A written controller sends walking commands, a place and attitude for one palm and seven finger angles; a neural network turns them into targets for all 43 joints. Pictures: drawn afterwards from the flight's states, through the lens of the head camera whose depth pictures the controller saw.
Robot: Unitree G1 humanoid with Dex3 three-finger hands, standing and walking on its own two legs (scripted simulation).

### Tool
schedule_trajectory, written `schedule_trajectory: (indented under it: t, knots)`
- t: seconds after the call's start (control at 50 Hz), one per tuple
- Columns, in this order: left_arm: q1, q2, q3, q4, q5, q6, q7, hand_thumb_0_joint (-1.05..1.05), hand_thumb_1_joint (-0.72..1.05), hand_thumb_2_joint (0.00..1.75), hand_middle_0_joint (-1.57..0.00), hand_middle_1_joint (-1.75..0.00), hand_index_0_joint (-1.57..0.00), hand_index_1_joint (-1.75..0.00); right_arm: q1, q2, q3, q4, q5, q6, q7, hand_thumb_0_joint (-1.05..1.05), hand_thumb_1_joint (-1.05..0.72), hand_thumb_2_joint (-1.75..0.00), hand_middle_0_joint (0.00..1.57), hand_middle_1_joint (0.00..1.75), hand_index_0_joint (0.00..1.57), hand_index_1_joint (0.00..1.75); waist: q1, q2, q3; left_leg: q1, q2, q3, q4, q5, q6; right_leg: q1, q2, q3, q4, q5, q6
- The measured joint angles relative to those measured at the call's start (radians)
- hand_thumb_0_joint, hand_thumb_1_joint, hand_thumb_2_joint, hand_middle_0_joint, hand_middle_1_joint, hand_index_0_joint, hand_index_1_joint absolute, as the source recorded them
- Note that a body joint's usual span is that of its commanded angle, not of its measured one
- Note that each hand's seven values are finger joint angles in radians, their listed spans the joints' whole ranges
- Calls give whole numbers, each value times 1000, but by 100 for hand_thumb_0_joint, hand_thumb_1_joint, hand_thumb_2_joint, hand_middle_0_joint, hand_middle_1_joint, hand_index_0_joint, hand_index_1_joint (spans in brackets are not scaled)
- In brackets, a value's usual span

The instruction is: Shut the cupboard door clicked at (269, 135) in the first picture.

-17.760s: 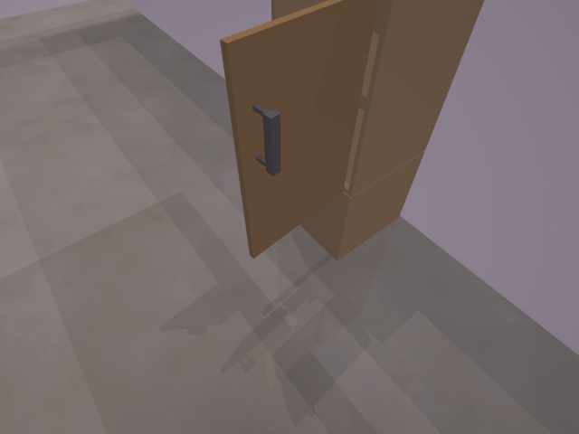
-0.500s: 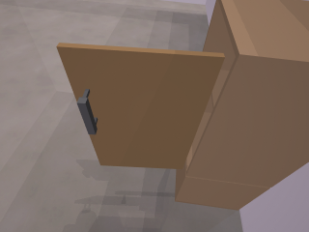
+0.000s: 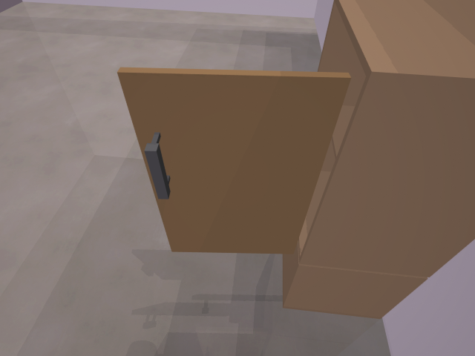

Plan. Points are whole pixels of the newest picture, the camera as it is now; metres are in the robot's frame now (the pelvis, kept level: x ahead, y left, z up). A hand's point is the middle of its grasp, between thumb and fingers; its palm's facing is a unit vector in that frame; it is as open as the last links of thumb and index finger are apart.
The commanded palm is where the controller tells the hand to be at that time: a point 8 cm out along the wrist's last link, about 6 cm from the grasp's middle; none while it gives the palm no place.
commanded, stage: come to a stop and stand still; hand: left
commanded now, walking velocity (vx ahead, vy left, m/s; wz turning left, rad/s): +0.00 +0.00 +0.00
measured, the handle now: (160, 166) +0.45 +0.19 +0.06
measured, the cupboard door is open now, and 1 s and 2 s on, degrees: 95 95 95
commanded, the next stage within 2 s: look again from close up in 0.24 s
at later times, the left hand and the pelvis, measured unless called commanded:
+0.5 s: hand out of the picture -0.04 +0.17 -0.17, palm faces +0.01 -0.99 -0.15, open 7.4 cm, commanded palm none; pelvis +0.00 +0.02 +0.01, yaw +0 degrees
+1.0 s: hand out of the picture +0.01 +0.18 -0.18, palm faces +0.00 -0.99 -0.15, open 7.4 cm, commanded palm +0.10 +0.23 -0.07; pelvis +0.01 +0.02 +0.01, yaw +0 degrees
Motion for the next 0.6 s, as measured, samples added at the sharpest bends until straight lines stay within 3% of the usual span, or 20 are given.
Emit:
schedule_trajectory:
  t: [0.36, 0.6]
  knots:
    - [98, -21, -15, 66, -1, -3, -9, 0, 91, 90, -20, -30, -20, -30, 61, 15, 16, 72, 7, -9, 8, 1, -91, -90, 20, 30, 20, 29, 8, -32, 7, 4, -21, 3, -83, 58, 19, 2, -16, 3, -76, 57, 20]
    - [95, -45, -20, 114, -3, -14, -2, 0, 91, 90, -20, -30, -20, -30, 50, 42, 20, 130, 13, -21, -2, 1, -91, -90, 20, 30, 20, 29, 10, -40, 15, 32, -24, 7, -99, 53, 23, 32, -18, 8, -98, 57, 29]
